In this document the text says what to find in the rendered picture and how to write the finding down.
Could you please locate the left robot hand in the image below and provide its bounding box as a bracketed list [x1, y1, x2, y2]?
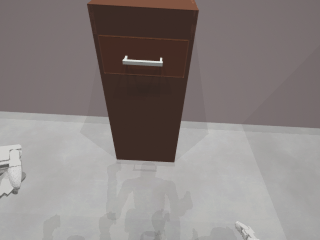
[0, 144, 27, 198]

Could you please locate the right robot hand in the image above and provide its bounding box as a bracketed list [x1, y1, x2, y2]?
[234, 221, 259, 240]

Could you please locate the handle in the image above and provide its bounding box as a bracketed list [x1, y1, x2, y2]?
[122, 55, 163, 67]

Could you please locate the cabinet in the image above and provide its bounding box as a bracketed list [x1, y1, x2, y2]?
[87, 0, 199, 163]

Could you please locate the drawer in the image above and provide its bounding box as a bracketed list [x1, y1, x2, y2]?
[99, 35, 188, 77]

